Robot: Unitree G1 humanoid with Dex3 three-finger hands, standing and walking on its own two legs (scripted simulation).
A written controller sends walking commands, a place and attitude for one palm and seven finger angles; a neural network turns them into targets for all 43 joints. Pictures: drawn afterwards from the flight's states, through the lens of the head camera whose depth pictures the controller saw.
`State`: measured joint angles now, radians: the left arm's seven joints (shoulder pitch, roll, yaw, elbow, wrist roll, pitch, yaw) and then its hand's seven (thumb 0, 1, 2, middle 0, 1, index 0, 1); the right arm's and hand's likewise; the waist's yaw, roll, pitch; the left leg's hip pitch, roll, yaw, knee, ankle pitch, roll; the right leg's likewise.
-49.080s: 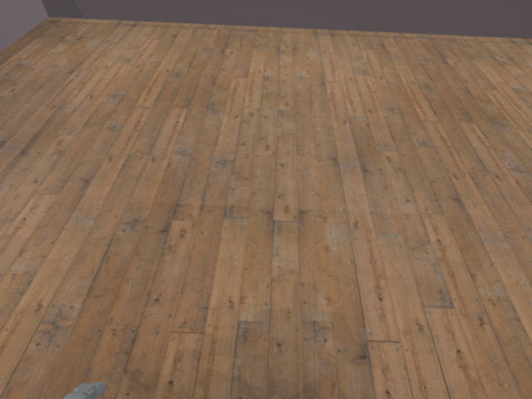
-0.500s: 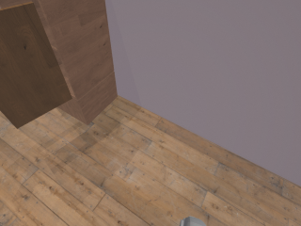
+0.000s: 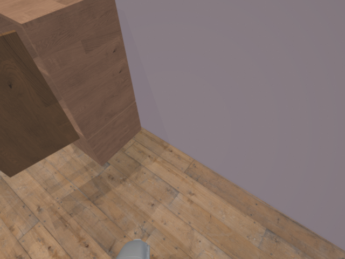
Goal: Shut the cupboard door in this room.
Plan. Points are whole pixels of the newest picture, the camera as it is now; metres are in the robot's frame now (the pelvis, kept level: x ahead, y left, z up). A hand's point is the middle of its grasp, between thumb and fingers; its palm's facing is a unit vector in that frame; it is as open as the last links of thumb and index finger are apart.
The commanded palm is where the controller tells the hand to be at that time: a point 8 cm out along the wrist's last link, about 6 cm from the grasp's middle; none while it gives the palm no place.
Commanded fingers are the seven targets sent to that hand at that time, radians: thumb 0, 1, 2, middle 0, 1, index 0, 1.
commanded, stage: turn to face it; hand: left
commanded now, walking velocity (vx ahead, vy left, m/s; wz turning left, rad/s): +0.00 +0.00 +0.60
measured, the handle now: out of the picture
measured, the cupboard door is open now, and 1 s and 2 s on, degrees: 77 77 77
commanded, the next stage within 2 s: take the last steps up to it in 1.16 s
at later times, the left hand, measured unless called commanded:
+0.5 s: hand (77, 252) +0.17 +0.27 -0.17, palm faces +0.29 -0.93 -0.23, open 7.4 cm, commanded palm none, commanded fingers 0.00 0.90 0.90 -0.20 -0.30 -0.20 -0.30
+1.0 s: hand out of the picture +0.12 +0.19 -0.15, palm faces +0.53 -0.80 -0.27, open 7.4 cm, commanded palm none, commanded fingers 0.00 0.90 0.90 -0.20 -0.30 -0.20 -0.30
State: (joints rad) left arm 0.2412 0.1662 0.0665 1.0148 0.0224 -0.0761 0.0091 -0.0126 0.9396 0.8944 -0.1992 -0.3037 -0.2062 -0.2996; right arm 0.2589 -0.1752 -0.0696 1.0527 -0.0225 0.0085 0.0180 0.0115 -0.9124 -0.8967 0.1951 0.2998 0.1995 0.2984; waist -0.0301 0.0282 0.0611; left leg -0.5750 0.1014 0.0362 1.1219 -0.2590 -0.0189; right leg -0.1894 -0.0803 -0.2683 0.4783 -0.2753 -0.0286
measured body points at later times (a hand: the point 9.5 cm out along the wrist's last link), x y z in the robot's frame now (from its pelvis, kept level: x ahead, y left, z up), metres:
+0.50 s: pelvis +0.12 +0.04 +0.00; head +0.15 +0.07 +0.44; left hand +0.15 +0.32 -0.15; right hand +0.29 -0.17 -0.13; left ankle +0.17 +0.13 -0.74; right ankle +0.16 -0.12 -0.67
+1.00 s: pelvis +0.16 -0.02 +0.00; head +0.21 -0.02 +0.45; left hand +0.09 +0.23 -0.13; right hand +0.34 -0.21 -0.16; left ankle +0.06 +0.12 -0.67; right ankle +0.19 -0.11 -0.74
